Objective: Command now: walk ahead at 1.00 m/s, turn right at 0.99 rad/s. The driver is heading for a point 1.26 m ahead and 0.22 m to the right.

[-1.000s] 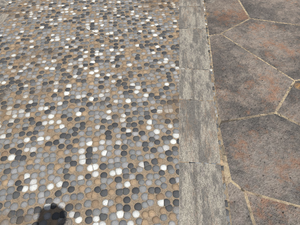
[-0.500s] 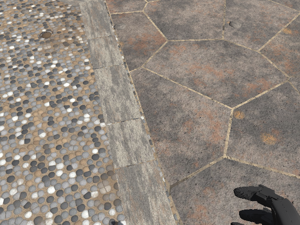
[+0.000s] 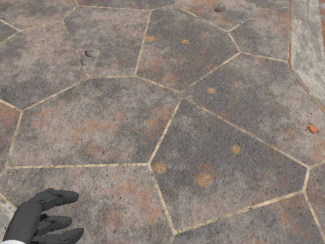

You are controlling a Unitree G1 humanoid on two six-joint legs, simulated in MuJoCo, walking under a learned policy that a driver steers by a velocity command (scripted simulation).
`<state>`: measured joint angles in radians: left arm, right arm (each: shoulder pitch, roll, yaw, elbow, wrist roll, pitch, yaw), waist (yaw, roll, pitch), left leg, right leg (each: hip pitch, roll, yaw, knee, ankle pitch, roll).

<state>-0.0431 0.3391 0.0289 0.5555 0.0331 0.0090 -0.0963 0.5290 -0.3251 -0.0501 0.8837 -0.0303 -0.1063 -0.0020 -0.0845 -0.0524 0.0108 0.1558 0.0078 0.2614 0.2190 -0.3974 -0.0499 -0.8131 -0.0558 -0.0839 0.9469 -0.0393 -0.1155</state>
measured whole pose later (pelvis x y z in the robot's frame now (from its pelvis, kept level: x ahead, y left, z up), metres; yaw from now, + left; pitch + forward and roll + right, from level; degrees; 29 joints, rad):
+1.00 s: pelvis +0.90 -0.23 -0.01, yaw -29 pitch +2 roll +1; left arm -0.01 0.27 -0.02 0.66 0.06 -0.08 -0.03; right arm 0.52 -0.26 -0.03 0.94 -0.01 -0.07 0.00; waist -0.07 0.00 0.04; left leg 0.07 0.01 0.03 0.75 -0.43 0.04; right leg -0.56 0.03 -0.08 0.63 -0.10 -0.12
